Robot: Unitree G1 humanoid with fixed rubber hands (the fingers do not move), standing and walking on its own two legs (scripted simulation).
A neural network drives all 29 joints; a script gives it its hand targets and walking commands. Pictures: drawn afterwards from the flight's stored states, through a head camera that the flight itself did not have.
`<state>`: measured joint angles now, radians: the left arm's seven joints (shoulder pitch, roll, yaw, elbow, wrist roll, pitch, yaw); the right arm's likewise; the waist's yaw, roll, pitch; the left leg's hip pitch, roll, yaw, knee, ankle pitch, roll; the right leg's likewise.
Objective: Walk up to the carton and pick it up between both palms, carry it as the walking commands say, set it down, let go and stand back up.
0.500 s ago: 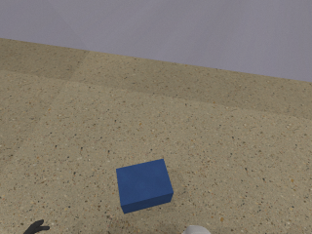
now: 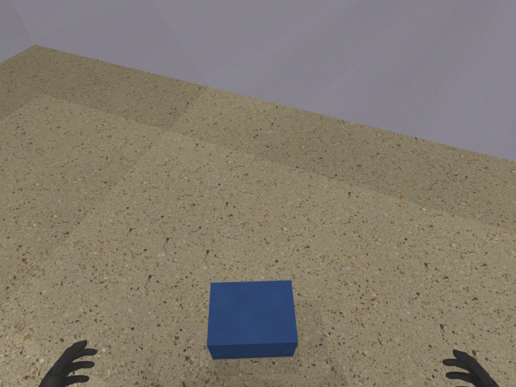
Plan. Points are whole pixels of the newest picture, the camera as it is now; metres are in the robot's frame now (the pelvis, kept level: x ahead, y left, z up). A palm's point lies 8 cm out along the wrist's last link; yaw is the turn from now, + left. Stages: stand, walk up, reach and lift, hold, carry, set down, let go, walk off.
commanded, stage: walk up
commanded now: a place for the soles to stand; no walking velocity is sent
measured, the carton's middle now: (252, 319) +0.43 +0.03 -0.68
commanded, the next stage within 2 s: reach and lift in 1.54 s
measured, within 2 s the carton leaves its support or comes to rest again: neither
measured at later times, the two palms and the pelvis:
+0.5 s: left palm out of the picture +0.08 +0.34 -0.09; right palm out of the picture +0.11 -0.32 -0.09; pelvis +0.00 +0.00 +0.00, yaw +5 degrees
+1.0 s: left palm out of the picture +0.04 +0.34 -0.10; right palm (468, 376) +0.15 -0.31 -0.08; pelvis +0.00 +0.00 +0.00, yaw +8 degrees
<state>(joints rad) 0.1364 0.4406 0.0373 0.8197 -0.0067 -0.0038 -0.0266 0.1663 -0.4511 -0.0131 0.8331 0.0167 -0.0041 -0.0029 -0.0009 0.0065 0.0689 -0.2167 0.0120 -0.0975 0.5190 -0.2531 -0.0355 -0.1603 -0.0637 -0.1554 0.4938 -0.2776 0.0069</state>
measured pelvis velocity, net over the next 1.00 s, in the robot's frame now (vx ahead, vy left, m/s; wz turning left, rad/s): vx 0.00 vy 0.00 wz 0.14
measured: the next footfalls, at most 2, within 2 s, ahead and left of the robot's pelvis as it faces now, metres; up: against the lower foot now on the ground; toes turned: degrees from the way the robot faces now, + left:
none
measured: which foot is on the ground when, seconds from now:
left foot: down 0.00-1.00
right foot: down 0.00-1.00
